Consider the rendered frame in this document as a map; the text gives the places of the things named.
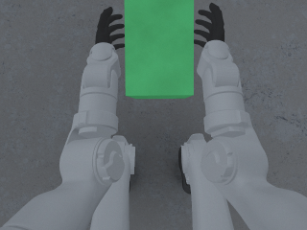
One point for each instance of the right robot forearm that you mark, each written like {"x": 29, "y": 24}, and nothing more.
{"x": 225, "y": 113}

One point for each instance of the robot right hand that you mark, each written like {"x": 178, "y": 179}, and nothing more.
{"x": 215, "y": 28}

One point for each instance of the left robot upper arm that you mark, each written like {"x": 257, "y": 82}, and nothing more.
{"x": 87, "y": 167}

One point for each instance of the robot right foot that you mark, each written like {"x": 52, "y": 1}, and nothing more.
{"x": 186, "y": 187}

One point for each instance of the robot left hand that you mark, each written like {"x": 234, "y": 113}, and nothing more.
{"x": 104, "y": 30}

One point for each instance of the carton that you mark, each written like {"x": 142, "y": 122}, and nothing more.
{"x": 159, "y": 49}

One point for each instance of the robot left shin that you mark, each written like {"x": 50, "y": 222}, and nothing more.
{"x": 120, "y": 138}

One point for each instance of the left robot forearm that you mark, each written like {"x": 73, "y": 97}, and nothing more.
{"x": 96, "y": 115}

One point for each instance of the right robot upper arm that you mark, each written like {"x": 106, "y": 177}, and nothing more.
{"x": 238, "y": 168}

